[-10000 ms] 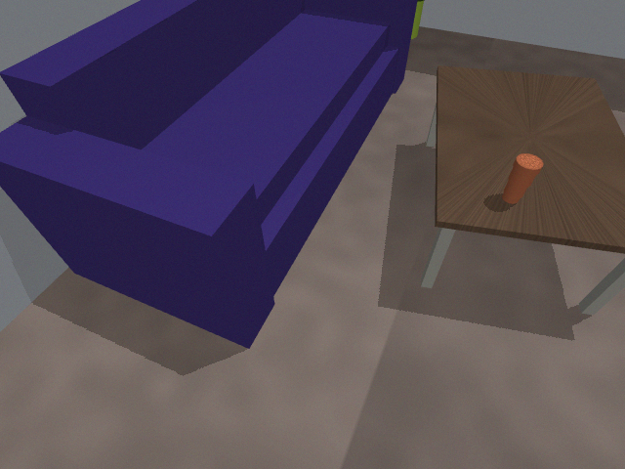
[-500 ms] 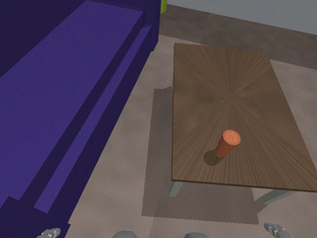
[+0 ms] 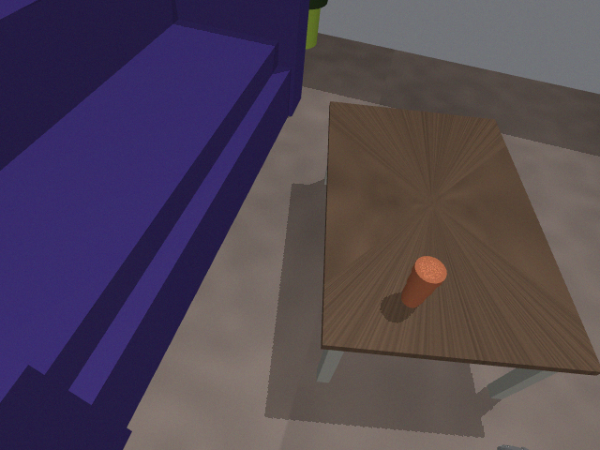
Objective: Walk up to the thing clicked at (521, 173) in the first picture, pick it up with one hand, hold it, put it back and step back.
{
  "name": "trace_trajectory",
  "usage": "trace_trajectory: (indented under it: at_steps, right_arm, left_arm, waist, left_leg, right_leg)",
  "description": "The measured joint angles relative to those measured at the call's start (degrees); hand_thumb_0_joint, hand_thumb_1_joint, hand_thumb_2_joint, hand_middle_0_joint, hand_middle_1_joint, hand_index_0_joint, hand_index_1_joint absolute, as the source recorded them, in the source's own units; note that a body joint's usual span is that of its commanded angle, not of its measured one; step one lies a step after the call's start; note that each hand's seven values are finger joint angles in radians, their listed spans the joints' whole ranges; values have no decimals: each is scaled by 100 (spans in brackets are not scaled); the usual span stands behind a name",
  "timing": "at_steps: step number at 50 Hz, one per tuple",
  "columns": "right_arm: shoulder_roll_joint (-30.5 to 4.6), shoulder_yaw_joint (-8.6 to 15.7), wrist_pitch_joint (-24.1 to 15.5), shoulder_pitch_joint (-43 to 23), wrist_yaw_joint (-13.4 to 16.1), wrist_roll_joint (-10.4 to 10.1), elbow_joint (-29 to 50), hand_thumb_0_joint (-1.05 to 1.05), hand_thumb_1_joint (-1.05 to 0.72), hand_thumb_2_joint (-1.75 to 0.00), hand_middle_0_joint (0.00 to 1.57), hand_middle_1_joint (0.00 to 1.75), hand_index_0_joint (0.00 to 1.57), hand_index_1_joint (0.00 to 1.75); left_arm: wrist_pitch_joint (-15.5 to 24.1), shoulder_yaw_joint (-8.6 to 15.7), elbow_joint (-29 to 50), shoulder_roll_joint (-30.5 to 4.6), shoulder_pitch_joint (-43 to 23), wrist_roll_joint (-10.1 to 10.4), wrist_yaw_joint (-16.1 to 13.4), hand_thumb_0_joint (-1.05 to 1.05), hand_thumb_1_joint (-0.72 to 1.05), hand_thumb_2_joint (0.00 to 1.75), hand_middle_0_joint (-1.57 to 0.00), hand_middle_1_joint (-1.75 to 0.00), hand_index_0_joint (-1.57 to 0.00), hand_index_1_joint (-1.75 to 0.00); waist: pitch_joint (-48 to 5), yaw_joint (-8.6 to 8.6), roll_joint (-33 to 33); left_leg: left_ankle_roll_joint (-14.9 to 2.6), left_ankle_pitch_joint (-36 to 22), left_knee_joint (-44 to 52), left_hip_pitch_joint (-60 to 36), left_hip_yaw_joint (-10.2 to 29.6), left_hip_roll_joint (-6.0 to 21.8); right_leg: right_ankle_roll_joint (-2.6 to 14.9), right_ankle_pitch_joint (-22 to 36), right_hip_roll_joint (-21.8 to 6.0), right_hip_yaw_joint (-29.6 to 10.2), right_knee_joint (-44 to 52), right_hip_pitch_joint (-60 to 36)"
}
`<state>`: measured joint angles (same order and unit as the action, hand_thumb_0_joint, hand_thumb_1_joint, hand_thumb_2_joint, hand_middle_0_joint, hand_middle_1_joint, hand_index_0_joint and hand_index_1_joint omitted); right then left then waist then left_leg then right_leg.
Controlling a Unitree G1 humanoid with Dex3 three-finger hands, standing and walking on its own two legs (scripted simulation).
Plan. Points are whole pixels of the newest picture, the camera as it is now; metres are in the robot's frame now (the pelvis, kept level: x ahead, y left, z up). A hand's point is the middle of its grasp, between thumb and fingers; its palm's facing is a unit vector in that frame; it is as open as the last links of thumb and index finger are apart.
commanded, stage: walk up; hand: right
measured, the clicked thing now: (420, 285) +0.52 -0.30 -0.30
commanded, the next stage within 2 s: stand in 0.68 s
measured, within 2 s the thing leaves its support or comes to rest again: neither
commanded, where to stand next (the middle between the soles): +0.06 -0.04 m, yaw +0 degrees
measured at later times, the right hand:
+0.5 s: hand out of the picture +0.12 -0.27 -0.14, palm faces -0.02 +0.93 -0.38, open 7.4 cm
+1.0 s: hand out of the picture +0.10 -0.26 -0.14, palm faces -0.02 +0.94 -0.34, open 7.4 cm
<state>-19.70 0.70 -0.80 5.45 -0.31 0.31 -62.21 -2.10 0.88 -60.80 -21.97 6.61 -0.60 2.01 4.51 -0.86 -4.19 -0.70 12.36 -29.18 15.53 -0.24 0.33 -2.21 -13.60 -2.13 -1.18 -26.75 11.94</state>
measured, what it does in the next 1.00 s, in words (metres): stands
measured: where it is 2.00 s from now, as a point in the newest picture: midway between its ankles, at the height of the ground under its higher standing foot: outside the picture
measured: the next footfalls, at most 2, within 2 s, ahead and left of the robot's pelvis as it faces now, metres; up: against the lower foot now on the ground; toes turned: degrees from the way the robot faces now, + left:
none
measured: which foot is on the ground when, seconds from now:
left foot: down 0.00-1.00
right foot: down 0.00-1.00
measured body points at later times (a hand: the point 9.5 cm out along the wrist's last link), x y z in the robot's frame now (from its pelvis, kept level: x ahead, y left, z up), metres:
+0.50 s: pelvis +0.01 -0.01 +0.01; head +0.04 +0.00 +0.45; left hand +0.09 +0.29 -0.14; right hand +0.12 -0.32 -0.11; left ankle +0.04 +0.11 -0.74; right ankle +0.01 -0.16 -0.74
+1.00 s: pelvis +0.03 -0.01 +0.01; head +0.05 +0.00 +0.46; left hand +0.11 +0.29 -0.13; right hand +0.11 -0.31 -0.12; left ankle +0.04 +0.11 -0.74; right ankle +0.01 -0.16 -0.74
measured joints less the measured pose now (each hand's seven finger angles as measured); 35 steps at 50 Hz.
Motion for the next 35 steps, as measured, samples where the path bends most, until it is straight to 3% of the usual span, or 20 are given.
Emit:
trace_trajectory:
  at_steps: [35]
  right_arm:
    - [-59, -2, 58, -207, -10, -25, -122, 1, -90, -89, 20, 30, 20, 30]
  left_arm:
    - [56, 25, -116, 94, -180, -16, -38, 1, 91, 90, -20, -30, -21, -30]
  waist:
    - [-33, 73, 201]
  left_leg:
    - [125, -216, 572, -306, 10, 94]
  right_leg:
    - [46, 187, 87, 17, 481, -250]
